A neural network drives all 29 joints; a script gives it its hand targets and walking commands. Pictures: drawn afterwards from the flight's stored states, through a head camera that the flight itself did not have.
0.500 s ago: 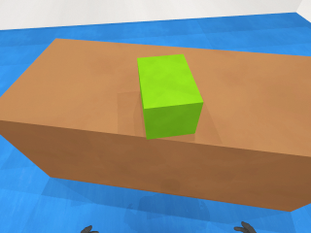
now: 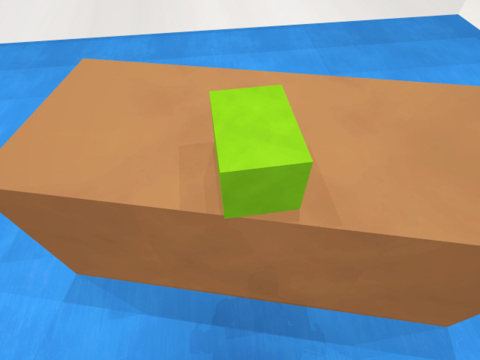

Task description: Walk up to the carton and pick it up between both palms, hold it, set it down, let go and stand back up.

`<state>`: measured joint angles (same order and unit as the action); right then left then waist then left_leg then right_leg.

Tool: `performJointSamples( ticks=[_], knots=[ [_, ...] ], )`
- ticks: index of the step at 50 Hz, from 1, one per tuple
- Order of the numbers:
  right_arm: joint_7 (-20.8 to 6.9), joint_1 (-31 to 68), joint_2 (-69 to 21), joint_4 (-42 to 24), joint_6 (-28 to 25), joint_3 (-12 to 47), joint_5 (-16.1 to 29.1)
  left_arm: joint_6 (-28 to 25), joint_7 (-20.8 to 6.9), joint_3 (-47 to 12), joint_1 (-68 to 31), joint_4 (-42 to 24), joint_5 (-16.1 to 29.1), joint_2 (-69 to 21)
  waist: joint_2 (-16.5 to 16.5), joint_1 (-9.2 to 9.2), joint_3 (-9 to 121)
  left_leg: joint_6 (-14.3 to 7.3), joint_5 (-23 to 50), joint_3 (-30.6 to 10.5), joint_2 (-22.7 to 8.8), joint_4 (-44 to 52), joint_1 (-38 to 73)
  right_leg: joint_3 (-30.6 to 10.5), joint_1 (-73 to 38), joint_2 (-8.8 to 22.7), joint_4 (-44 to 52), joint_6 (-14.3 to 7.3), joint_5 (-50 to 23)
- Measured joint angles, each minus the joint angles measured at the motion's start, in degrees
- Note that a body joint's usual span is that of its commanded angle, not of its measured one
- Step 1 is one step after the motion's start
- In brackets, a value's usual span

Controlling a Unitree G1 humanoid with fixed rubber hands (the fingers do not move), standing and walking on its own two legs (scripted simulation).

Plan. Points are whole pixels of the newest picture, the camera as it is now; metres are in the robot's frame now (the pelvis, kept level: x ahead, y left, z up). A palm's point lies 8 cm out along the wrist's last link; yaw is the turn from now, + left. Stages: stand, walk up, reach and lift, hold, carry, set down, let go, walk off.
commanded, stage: stand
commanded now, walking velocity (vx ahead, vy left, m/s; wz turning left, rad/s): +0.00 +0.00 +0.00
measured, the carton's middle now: (254, 149) +0.57 -0.01 -0.04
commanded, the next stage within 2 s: none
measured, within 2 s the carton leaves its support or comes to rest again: neither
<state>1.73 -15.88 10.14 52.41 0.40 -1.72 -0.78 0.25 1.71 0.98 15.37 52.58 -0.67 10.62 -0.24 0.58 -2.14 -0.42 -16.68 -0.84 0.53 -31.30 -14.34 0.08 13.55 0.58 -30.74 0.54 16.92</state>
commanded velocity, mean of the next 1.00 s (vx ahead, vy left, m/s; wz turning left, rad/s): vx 0.00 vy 0.00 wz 0.00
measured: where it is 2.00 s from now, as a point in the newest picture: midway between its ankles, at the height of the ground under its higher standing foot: outside the picture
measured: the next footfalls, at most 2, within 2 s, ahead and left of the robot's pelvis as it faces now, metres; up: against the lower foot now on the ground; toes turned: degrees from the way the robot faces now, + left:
none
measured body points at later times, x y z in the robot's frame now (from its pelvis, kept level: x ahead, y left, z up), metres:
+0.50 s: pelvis +0.01 +0.00 +0.01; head +0.03 +0.00 +0.45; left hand +0.01 +0.23 -0.15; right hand +0.02 -0.23 -0.15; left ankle +0.00 +0.12 -0.73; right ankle -0.01 -0.13 -0.73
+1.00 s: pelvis +0.00 +0.00 +0.01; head +0.01 +0.00 +0.46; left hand +0.00 +0.21 -0.16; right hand -0.01 -0.21 -0.16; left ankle +0.00 +0.12 -0.73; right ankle -0.01 -0.13 -0.73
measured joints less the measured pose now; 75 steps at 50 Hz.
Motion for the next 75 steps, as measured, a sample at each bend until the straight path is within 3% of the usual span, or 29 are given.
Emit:
performJointSamples(
  ticks=[17,33,75],
  knots=[
    [0.35,0.71,-0.66,5.94,-0.31,0.71,0.45,-0.49,0.07,-0.76,1.18,6.20,0.22,-0.87,-0.09,-0.89,-1.00,0.00,1.01,0.25,0.16,3.77,3.81,-0.36,-3.44,0.20,3.22,0.13,-0.82],
    [0.45,0.09,-1.46,10.55,-0.20,1.25,0.44,-0.22,0.25,-1.22,1.31,9.89,0.15,-1.80,-0.01,-0.64,-1.78,0.08,1.63,0.49,0.23,5.13,5.55,-0.61,-4.76,0.33,3.87,0.17,-1.15],
    [0.38,-1.28,-3.39,13.15,-0.57,2.02,0.54,-0.15,0.52,-1.29,2.28,13.15,0.13,-3.76,0.06,-0.57,-1.52,0.03,3.09,0.47,0.31,5.01,3.59,-0.88,-2.75,0.43,3.71,0.38,-2.63]
  ],
)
